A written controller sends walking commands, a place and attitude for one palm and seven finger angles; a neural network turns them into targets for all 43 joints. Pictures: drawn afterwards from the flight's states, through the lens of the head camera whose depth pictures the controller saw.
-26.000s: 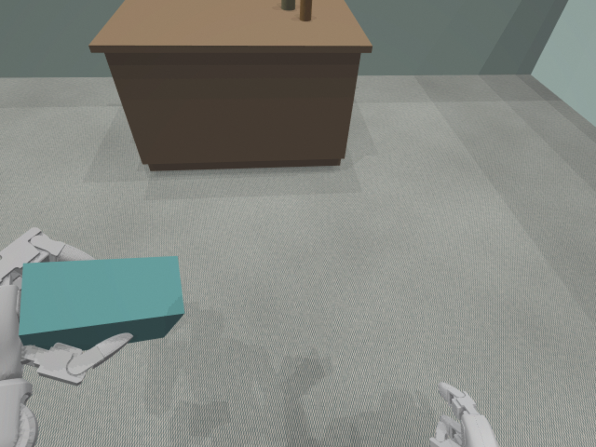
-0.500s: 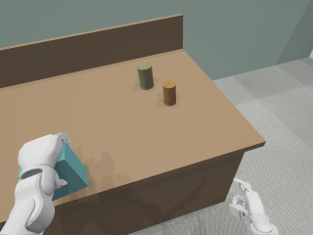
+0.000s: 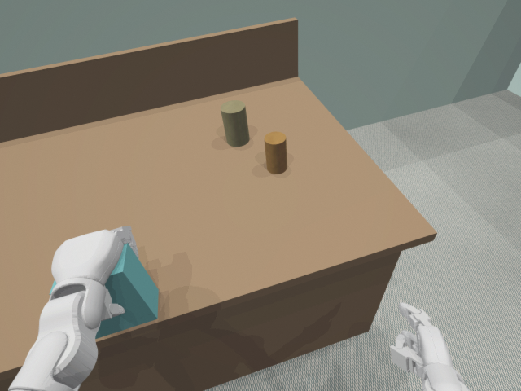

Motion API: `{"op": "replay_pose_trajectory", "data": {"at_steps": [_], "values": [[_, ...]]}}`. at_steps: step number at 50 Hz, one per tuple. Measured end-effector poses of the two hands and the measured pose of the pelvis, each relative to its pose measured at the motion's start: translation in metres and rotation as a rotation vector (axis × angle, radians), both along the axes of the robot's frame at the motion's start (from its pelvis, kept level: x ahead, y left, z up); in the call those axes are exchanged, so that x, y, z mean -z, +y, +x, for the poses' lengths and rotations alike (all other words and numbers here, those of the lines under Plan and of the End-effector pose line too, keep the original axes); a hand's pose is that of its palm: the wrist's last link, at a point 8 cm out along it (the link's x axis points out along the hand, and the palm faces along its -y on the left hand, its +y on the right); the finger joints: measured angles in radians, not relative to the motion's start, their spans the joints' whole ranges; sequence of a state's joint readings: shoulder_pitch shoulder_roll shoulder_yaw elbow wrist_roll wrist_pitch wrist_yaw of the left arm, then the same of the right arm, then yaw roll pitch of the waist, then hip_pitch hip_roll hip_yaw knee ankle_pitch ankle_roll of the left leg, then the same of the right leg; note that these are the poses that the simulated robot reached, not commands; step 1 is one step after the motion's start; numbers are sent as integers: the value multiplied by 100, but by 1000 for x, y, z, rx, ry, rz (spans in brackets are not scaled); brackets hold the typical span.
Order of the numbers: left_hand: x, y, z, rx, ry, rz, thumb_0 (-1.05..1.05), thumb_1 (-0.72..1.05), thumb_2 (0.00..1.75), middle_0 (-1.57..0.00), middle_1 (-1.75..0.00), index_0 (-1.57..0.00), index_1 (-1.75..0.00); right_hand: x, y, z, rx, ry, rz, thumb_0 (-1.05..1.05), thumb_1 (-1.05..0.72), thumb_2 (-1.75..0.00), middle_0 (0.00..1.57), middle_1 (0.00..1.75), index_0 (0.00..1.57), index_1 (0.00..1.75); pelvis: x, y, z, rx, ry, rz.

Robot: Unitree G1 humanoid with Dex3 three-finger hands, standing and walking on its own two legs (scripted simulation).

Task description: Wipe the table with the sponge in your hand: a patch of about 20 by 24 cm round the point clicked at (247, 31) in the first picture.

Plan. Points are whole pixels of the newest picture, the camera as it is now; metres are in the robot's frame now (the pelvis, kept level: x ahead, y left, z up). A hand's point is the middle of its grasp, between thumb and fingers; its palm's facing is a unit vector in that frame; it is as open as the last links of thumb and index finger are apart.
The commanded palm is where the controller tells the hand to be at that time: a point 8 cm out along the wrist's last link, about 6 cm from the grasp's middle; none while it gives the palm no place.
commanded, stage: move the sponge above the wiping area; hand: left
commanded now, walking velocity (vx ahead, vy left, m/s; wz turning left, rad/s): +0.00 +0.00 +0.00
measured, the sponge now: (117, 299) +0.23 +0.29 +0.01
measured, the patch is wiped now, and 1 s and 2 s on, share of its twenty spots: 0.00 0.00 0.00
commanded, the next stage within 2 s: none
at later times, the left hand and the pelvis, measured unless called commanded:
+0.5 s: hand (125, 263) +0.27 +0.27 +0.06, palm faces -0.02 -0.09 -1.00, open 10.1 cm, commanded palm +0.25 +0.28 +0.13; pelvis +0.01 +0.01 +0.00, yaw +0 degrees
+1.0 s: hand (136, 247) +0.30 +0.27 +0.06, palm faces +0.04 -0.06 -1.00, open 10.1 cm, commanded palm +0.26 +0.26 +0.11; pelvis +0.01 +0.01 +0.00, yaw +0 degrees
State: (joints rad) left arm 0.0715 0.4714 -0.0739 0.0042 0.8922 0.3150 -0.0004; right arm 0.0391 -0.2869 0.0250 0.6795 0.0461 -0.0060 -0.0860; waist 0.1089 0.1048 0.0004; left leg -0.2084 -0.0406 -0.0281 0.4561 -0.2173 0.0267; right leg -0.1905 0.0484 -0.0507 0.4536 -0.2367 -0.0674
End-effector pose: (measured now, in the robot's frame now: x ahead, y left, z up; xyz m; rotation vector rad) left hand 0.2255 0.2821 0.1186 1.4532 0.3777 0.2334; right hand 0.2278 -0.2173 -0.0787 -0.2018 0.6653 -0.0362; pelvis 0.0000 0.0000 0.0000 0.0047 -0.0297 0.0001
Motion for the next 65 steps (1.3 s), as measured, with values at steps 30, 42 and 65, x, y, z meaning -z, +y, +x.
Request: {"op": "replay_pose_trajectory", "data": {"at_steps": [30, 42, 65], "values": [[-4, -2, 31, -3, -137, 49, 0, -50, 103, -76, -132, -74, -131, 1, 16, 4, 8, 33, 31, 1, -91, -90, 20, 30, 20, 30, 1, 11, 9, 7, 27, -4], [21, -16, 42, -9, -16, 8, 0, -50, 103, -76, -132, -74, -131, 3, 20, 4, 7, 46, 43, 1, -91, -90, 20, 30, 20, 30, 1, 10, 9, 1, 34, -1], [13, -28, 39, 7, -77, 27, 0, -50, 103, -76, -132, -74, -131, 3, -1, 3, 36, 42, 37, 1, -91, -90, 20, 30, 20, 30, 1, 0, 12, 11, 31, 3]]}}
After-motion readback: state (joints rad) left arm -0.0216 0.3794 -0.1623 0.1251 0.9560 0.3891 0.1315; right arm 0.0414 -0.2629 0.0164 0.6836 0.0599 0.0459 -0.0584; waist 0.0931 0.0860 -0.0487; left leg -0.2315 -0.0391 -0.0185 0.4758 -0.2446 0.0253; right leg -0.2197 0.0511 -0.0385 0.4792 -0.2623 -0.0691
